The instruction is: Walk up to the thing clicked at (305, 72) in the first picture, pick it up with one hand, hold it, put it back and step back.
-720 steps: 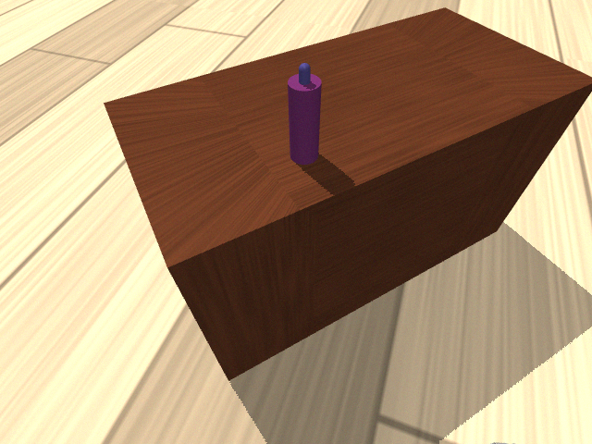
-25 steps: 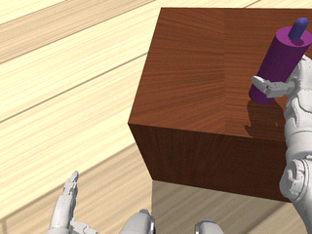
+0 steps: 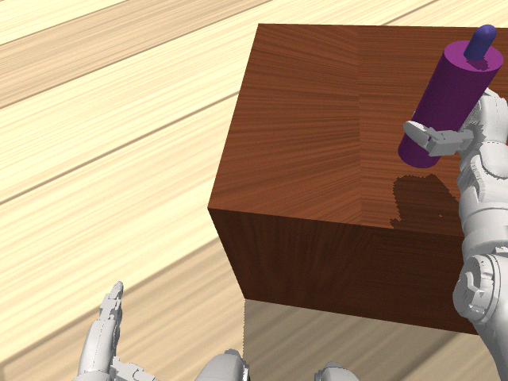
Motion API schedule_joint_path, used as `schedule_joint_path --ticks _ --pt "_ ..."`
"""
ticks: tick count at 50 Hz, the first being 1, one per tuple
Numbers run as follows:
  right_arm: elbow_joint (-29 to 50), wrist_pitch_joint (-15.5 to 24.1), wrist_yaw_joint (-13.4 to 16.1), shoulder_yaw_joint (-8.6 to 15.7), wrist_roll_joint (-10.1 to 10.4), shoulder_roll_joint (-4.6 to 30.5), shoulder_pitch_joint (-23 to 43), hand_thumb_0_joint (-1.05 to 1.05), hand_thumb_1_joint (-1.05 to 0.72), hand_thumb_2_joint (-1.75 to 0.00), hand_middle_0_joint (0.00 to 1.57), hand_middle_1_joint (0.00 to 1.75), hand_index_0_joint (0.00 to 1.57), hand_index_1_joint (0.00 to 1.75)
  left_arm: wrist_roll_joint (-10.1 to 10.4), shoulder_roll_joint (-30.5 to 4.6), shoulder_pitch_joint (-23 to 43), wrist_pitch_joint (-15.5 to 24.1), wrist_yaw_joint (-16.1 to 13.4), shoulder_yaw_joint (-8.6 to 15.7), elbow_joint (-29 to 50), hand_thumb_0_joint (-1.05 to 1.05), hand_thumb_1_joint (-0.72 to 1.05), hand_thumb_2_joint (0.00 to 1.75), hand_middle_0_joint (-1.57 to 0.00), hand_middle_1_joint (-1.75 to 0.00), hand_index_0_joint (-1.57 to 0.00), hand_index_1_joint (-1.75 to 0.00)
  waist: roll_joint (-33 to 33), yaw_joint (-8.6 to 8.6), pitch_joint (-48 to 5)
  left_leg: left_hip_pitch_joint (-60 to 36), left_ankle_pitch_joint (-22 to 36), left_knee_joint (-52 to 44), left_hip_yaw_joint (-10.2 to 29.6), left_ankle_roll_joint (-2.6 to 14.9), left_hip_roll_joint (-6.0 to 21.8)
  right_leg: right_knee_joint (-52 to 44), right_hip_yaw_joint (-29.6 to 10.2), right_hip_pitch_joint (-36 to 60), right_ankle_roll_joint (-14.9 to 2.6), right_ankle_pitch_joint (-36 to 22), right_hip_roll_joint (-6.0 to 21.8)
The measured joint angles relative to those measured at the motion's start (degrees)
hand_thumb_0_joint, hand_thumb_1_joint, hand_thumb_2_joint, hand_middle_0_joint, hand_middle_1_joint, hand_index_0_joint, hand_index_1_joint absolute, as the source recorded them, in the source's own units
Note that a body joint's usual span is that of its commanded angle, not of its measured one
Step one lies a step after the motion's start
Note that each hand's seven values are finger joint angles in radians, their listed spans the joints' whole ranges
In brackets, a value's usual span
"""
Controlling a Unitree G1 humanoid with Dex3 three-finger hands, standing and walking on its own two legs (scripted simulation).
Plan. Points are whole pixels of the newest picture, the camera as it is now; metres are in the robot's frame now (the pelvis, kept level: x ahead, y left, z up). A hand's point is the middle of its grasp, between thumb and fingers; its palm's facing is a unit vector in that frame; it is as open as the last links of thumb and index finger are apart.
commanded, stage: lift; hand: right
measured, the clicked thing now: (446, 102) +0.49 -0.21 +0.14
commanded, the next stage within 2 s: hold in 1.46 s
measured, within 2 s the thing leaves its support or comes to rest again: neither
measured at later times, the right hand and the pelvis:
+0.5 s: hand (447, 104) +0.46 -0.20 +0.15, palm faces +0.15 +0.99 +0.01, open 9.6 cm; pelvis +0.01 +0.00 +0.02, yaw +0 degrees
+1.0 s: hand (476, 123) +0.37 -0.18 +0.22, palm faces +0.16 +0.99 +0.00, open 9.6 cm; pelvis -0.01 +0.01 +0.03, yaw -1 degrees
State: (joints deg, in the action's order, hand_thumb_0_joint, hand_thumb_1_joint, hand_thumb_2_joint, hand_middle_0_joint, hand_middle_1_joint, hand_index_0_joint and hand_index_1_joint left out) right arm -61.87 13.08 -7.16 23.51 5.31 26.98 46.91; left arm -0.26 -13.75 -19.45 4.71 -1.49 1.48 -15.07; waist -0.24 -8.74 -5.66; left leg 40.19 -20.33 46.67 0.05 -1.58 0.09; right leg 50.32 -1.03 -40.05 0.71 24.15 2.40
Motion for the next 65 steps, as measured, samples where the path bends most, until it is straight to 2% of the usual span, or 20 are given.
schedule_joint_path --ticks 3,6,9,13,16,19,22,25,34,41,51,65 --pt "1.01 -0.68 0.06 0.50 -0.79 0.11 -0.55 -0.01 0.34 -1.05 0.73 1.11 0.76 1.12 -0.06 0.16 0.32 -0.27 -0.07 -0.37 0.46 -0.01 -0.53 0.05 -0.06 -0.05 -0.05 -0.05 -0.07 -0.04 -0.22 -0.29 0.33 -0.61 0.27 -0.04 -0.11 -0.66 0.28 0.43 -0.02 -0.24 0.11" --pt "0.50 -0.58 0.05 -0.68 -0.21 -0.20 -0.32 -0.01 0.35 -1.06 0.73 1.12 0.75 1.13 -0.01 0.47 -0.11 0.62 -0.10 -0.10 -0.42 -0.01 -0.52 0.05 -0.06 -0.05 -0.05 -0.05 0.04 0.40 -0.08 -1.04 0.45 -1.19 0.16 -0.07 0.02 -1.21 0.19 1.10 -0.06 -0.41 -0.01" --pt "2.93 -1.31 0.15 -0.02 -0.30 -0.73 -1.80 -0.01 0.36 -1.07 0.74 1.12 0.76 1.13 -0.02 0.37 -0.24 -0.14 -0.05 -0.10 -0.20 -0.01 -0.52 0.05 -0.06 -0.05 -0.06 -0.05 0.12 0.49 -0.39 -1.52 0.56 -1.64 0.43 -0.14 0.07 -1.82 0.48 1.74 -0.08 -0.52 -0.06" --pt "3.48 -1.64 0.53 -1.07 0.58 -1.67 -2.39 -0.01 0.37 -1.08 0.74 1.12 0.76 1.13 0.34 0.15 -0.66 0.43 -0.30 0.59 -1.35 -0.01 -0.52 0.05 -0.06 -0.05 -0.06 -0.05 0.30 1.13 -0.34 -3.12 0.69 -2.65 0.39 -0.18 0.18 -2.79 0.48 3.28 -0.13 -0.69 -0.16" --pt "6.80 -2.83 1.10 -1.26 0.34 -2.51 -3.95 -0.01 0.37 -1.08 0.74 1.12 0.77 1.13 0.39 0.03 -0.34 0.07 -0.48 0.86 -1.70 -0.01 -0.52 0.05 -0.06 -0.05 -0.06 -0.05 0.42 1.65 -0.46 -4.18 0.94 -3.47 0.70 -0.21 0.11 -3.69 0.83 4.52 -0.14 -0.85 -0.09" --pt "7.97 -3.19 1.44 -2.98 1.23 -3.75 -4.42 -0.01 0.37 -1.08 0.75 1.11 0.77 1.13 0.69 0.13 -0.62 0.52 -0.65 1.04 -2.64 -0.01 -0.52 0.05 -0.06 -0.05 -0.05 -0.05 0.68 2.53 -0.47 -5.83 1.10 -4.45 0.57 -0.19 0.22 -4.71 0.72 6.10 -0.11 -1.11 -0.19" --pt "11.49 -4.82 1.65 -3.12 1.22 -4.98 -6.40 -0.01 0.38 -1.08 0.75 1.11 0.77 1.12 0.79 0.27 -0.51 0.29 -0.56 0.95 -3.08 -0.01 -0.52 0.05 -0.06 -0.05 -0.05 -0.05 1.04 3.09 -0.76 -7.44 1.31 -5.44 0.73 -0.20 0.25 -5.91 0.93 7.88 -0.13 -1.38 -0.21" --pt "14.55 -6.19 2.40 -4.24 2.13 -6.39 -7.80 -0.01 0.38 -1.08 0.75 1.11 0.77 1.12 1.10 0.47 -0.79 0.68 -0.81 1.51 -4.34 -0.01 -0.52 0.05 -0.05 -0.05 -0.05 -0.05 1.63 4.06 -0.61 -9.49 1.40 -6.36 0.68 -0.21 0.41 -7.01 0.92 9.96 -0.16 -1.61 -0.36" --pt "26.78 -12.81 3.59 -6.31 3.65 -9.49 -13.58 -0.01 0.38 -1.09 0.75 1.11 0.77 1.12 2.02 0.62 -1.50 -0.11 -1.71 1.65 -4.11 -0.01 -0.52 0.05 -0.05 -0.05 -0.05 -0.05 2.17 6.35 -0.32 -14.82 1.64 -8.11 0.77 -0.15 1.00 -10.25 1.09 15.91 -0.10 -2.73 -0.94" --pt "36.31 -19.10 4.29 -7.81 4.30 -10.78 -18.37 -0.01 0.38 -1.09 0.75 1.11 0.77 1.12 2.06 1.17 -1.32 0.00 -1.42 1.73 -5.19 -0.01 -0.52 0.05 -0.05 -0.05 -0.05 -0.04 2.24 7.33 0.70 -17.73 2.68 -9.60 0.43 0.05 1.12 -12.17 0.78 18.86 0.09 -4.13 -1.06" --pt "47.92 -25.90 6.01 -9.07 5.52 -11.85 -22.27 -0.01 0.38 -1.10 0.75 1.11 0.77 1.12 2.19 0.82 0.47 0.63 -2.57 2.44 -9.89 -0.01 -0.52 0.05 -0.04 -0.05 -0.04 -0.04 2.65 8.06 2.69 -20.48 4.53 -11.21 0.32 0.18 1.23 -14.02 0.68 21.65 0.18 -6.18 -1.19" --pt "55.17 -34.49 5.82 -8.65 6.74 -11.63 -24.53 -0.01 0.39 -1.10 0.75 1.11 0.78 1.12 2.30 1.19 2.40 2.91 -2.20 2.40 -14.72 -0.01 -0.52 0.04 -0.04 -0.04 -0.04 -0.04 3.56 8.07 2.59 -22.96 6.15 -13.36 -0.11 0.20 1.49 -16.27 0.27 23.97 0.16 -8.06 -1.45"
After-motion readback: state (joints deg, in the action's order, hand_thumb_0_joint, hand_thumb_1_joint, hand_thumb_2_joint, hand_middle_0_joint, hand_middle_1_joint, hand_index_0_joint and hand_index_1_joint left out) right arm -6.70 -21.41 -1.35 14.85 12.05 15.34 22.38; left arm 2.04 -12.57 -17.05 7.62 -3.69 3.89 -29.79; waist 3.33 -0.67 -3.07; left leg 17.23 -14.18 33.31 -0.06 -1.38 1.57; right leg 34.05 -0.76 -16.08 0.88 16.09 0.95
